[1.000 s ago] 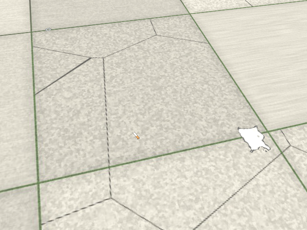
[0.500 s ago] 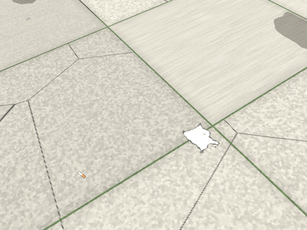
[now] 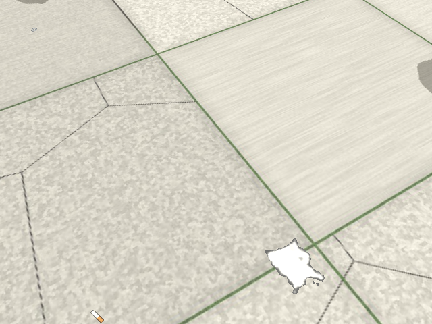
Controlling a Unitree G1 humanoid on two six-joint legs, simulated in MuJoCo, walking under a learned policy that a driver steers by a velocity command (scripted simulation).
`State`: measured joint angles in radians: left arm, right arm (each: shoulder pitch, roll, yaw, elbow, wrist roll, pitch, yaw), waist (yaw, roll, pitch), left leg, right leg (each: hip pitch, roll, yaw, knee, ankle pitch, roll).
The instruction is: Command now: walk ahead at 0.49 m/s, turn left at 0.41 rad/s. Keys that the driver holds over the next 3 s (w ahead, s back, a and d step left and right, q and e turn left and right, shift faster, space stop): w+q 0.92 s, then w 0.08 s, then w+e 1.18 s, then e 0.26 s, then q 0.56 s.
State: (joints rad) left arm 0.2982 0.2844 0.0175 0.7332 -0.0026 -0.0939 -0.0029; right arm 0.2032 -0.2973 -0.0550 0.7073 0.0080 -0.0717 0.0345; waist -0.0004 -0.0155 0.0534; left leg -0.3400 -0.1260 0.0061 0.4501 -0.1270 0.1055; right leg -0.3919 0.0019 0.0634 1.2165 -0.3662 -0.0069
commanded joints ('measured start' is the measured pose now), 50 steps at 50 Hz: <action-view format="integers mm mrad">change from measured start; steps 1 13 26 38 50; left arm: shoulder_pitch -2 -252 -39 16 -27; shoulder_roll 131 125 112 223 143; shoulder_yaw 38 44 69 102 59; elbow -99 -172 -58 39 -41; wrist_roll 18 -8 8 -24 13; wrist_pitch -23 -32 -22 17 -15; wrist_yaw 4 -6 3 12 2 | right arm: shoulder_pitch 1 146 38 -202 13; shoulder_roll -114 -161 -59 -60 -111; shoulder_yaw -30 -50 -21 -15 -34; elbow -77 -23 -125 -213 -139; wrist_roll -6 24 16 15 -9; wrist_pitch -9 30 53 40 4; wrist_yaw -17 -51 -26 29 -14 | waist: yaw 25 -43 27 60 23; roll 40 117 -89 -55 65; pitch -57 -67 -22 14 -114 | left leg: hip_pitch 159 144 -380 -259 193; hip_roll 283 242 225 167 306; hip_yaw -409 -410 -102 43 -348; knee -262 -85 661 184 -221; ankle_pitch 66 -43 -138 16 211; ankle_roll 214 76 -126 -39 193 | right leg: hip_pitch -215 8 296 459 -216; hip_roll -93 -7 -257 -280 -136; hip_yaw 46 44 112 -192 1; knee -86 -720 -1041 -960 -114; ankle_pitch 45 350 305 702 96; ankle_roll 27 60 -178 -113 46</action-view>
